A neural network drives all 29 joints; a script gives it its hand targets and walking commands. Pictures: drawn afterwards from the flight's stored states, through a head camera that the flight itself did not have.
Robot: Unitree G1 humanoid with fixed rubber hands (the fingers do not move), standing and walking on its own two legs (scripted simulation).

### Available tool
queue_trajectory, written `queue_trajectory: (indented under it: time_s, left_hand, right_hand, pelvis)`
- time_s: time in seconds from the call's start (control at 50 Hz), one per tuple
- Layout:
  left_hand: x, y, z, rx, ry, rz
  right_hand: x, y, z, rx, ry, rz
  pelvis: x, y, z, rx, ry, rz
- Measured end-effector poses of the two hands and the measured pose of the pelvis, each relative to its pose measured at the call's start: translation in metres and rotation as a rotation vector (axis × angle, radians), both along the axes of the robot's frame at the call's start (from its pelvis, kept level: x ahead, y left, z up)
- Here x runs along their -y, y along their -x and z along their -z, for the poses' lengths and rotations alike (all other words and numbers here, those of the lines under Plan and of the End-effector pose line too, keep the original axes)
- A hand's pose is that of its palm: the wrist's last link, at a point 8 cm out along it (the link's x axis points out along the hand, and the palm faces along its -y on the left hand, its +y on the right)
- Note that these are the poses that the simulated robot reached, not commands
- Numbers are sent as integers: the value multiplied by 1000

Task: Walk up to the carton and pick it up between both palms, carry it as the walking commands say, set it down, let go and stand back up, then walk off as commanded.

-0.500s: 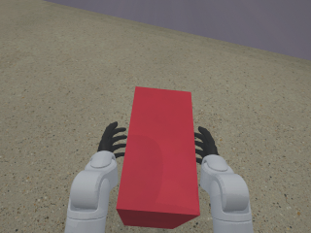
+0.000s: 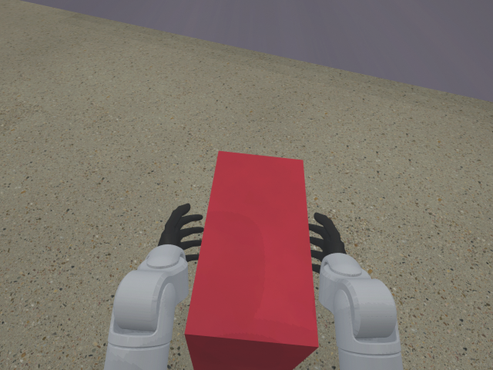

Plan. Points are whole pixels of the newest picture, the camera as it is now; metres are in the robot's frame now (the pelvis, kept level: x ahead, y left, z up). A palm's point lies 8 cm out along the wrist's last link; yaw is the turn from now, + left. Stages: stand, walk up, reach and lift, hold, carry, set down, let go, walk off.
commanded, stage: carry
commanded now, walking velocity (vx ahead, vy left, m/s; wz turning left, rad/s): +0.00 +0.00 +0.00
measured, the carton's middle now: (247, 271) +0.31 +0.00 +0.00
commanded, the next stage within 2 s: none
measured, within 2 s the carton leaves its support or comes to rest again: neither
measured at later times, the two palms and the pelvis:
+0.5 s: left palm (171, 170) +0.48 +0.14 +0.08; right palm (294, 174) +0.47 -0.09 +0.08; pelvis +0.18 +0.03 -0.01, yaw -1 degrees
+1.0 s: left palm (173, 163) +0.53 +0.15 +0.05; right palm (285, 167) +0.52 -0.08 +0.05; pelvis +0.23 +0.04 -0.01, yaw -1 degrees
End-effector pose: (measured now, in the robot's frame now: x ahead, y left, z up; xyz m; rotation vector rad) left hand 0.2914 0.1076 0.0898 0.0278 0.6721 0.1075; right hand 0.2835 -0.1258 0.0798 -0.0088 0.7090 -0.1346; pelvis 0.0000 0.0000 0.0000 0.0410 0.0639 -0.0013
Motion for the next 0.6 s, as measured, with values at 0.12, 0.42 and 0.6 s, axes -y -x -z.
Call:
queue_trajectory:
  time_s: [0.12, 0.42, 0.6]
  left_hand:
    - [-21, -65, 6, 60, 29, 5]
    - [-25, -166, 16, 4, 39, 4]
    - [-31, -203, 18, 23, 48, 6]
  right_hand:
    - [-21, -65, -1, 62, 21, 10]
    - [-25, -165, 6, 6, 35, 7]
    - [-31, -202, 6, 24, 42, 10]
  pelvis:
    - [-20, -64, 17, 8, 31, 7]
    - [-24, -162, 12, -46, 23, 15]
    - [-30, -199, 19, -41, 33, 17]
